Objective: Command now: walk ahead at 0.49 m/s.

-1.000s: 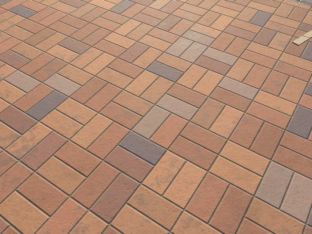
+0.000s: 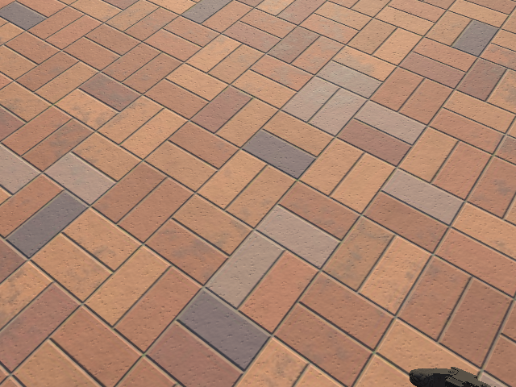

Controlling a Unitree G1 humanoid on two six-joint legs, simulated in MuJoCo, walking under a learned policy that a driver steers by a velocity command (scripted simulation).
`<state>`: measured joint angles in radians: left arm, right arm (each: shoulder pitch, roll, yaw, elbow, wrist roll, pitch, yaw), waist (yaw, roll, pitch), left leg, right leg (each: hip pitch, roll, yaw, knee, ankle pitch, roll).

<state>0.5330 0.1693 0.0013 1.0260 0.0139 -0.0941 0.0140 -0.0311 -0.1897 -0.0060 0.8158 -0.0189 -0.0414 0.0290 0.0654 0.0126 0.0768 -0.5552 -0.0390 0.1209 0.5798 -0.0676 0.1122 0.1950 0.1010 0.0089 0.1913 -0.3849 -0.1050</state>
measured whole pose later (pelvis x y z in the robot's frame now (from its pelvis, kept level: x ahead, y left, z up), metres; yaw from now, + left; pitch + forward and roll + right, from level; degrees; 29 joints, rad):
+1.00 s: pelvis +0.54 -0.05 +0.02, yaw +1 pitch +0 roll -1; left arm 0.48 0.17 0.02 1.07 0.01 -0.10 0.00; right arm 0.07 -0.20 -0.03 0.91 -0.02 -0.03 0.03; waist 0.05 0.04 0.04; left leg -0.63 0.10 0.04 0.72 -0.02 0.04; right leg 0.04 0.09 -0.08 0.18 -0.23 -0.09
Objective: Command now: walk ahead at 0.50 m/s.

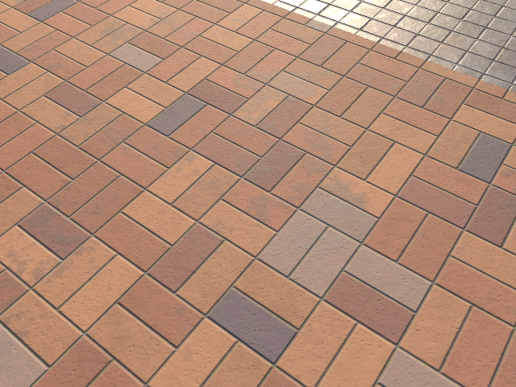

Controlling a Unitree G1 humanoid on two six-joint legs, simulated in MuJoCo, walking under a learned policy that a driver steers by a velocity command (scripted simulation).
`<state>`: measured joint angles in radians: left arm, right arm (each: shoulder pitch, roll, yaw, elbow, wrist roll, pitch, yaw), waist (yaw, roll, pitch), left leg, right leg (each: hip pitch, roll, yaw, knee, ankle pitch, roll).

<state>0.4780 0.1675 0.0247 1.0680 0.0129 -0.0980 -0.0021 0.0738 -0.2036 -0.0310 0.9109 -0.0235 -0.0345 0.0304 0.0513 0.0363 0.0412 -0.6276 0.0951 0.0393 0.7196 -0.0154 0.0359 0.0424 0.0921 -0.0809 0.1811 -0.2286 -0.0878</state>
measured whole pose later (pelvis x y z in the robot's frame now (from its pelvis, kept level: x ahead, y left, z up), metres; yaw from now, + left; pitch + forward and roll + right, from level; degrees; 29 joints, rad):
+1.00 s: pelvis +0.54 -0.01 +0.00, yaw +0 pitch -1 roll -1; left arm 0.40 0.18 0.05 1.06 0.01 -0.09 0.00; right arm 0.19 -0.22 -0.06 0.95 -0.04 -0.04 0.02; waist 0.02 0.04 0.03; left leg -0.60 0.11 0.00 0.98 -0.16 0.04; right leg -0.08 0.08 -0.10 0.26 -0.18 -0.10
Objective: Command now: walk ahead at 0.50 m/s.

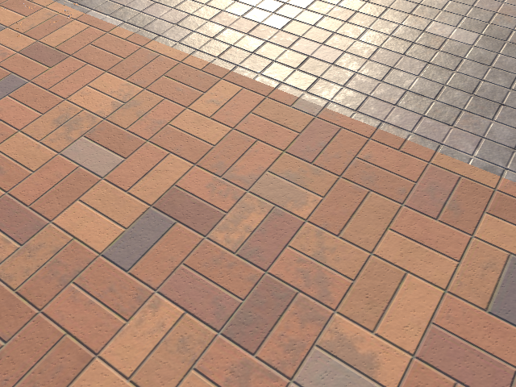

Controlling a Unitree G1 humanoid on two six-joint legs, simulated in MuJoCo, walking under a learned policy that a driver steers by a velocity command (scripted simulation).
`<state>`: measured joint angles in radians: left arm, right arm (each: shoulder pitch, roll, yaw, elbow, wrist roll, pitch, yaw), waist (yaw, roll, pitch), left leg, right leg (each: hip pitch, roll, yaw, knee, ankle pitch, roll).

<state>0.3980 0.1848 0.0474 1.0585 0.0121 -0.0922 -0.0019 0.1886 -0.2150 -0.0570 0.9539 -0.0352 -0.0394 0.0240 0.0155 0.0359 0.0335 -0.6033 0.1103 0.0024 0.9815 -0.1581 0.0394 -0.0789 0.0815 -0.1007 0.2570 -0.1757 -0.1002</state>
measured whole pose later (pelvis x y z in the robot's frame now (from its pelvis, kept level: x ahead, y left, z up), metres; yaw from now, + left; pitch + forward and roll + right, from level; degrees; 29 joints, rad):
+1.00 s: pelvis +0.55 +0.06 -0.01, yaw +24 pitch +1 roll -1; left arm 0.17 0.24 0.04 0.80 0.03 -0.07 0.01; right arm 0.31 -0.30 -0.09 0.86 -0.03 -0.03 0.02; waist -0.03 0.04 0.04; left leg -0.42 -0.03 -0.04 1.14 -0.35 0.07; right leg -0.27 0.02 -0.08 0.43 -0.18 -0.04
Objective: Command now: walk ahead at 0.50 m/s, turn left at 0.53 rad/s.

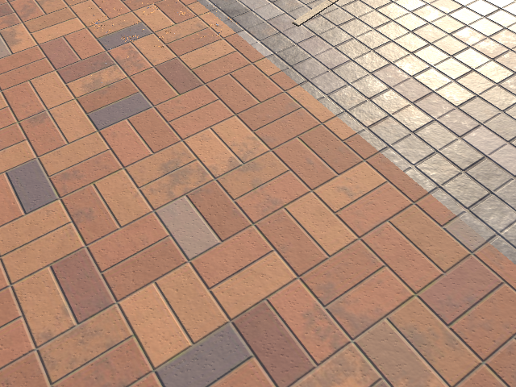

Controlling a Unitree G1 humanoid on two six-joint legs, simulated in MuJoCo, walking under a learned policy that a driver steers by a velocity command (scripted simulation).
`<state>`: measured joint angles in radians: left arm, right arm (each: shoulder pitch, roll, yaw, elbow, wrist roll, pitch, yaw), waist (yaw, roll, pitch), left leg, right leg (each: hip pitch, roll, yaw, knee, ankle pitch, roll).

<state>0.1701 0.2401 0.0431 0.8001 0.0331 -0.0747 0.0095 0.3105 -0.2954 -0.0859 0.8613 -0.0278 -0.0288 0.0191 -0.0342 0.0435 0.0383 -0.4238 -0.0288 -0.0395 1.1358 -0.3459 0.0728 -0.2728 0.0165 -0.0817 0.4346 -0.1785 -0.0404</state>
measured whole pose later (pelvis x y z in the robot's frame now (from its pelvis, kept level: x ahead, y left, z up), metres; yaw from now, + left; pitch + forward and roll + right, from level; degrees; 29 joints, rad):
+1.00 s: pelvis +0.50 -0.02 -0.01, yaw -19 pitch +0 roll +0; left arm 0.19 0.27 0.07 0.83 0.01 -0.01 -0.02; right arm 0.27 -0.24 -0.04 0.85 -0.02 -0.07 0.00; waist -0.02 0.01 0.07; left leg -0.36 0.08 0.04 1.24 -0.36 0.00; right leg -0.35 0.11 -0.07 0.54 -0.21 -0.13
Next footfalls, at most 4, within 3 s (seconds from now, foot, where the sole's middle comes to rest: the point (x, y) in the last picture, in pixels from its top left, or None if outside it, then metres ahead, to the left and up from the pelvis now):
0.34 left None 0.31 0.13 -0.78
0.88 right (306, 349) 0.57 -0.09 -0.78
1.42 left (287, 237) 0.93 -0.06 -0.78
1.96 right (355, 176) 1.16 -0.31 -0.78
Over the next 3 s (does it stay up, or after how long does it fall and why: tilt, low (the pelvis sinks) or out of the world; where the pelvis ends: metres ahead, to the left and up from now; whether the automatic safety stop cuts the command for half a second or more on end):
stays up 1.35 -0.19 -0.01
